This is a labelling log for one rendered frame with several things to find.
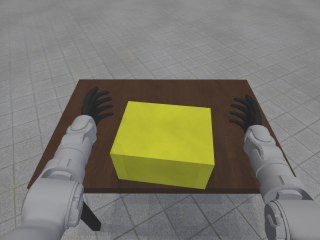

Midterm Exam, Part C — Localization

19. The robot left hand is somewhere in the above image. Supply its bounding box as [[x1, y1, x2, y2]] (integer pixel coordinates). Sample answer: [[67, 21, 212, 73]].
[[81, 86, 113, 127]]

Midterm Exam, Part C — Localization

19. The table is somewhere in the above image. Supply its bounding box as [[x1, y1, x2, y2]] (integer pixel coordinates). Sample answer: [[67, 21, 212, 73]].
[[27, 79, 296, 231]]

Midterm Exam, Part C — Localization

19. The robot right upper arm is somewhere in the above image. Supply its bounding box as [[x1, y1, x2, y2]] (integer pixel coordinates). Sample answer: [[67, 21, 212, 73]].
[[264, 199, 320, 240]]

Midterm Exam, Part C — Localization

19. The robot right hand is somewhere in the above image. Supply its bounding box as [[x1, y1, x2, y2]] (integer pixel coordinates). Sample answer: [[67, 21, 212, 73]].
[[229, 94, 262, 134]]

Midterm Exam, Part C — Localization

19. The robot left upper arm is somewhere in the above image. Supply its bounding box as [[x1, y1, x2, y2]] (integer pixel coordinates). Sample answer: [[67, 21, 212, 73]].
[[0, 177, 84, 240]]

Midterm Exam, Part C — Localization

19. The carton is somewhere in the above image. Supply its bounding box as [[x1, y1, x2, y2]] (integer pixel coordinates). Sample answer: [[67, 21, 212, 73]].
[[110, 101, 215, 189]]

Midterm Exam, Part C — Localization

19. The robot right forearm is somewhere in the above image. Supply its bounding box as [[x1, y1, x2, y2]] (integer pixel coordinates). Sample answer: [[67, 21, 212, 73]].
[[243, 125, 320, 206]]

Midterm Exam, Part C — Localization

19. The robot left forearm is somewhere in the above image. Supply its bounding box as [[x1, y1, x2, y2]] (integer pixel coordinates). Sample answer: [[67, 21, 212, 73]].
[[21, 115, 97, 222]]

